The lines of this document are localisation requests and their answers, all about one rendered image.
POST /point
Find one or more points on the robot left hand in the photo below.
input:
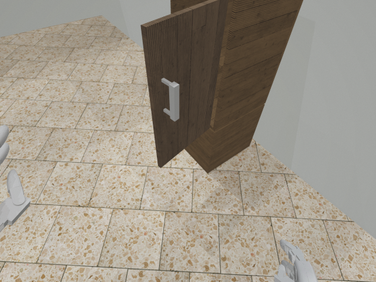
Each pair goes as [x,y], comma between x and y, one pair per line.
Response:
[11,208]

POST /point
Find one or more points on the cupboard door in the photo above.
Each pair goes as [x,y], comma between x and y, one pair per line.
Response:
[183,47]

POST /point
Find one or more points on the robot right hand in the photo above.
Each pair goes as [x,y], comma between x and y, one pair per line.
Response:
[302,271]

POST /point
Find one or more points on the handle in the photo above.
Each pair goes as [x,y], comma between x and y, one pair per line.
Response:
[173,99]

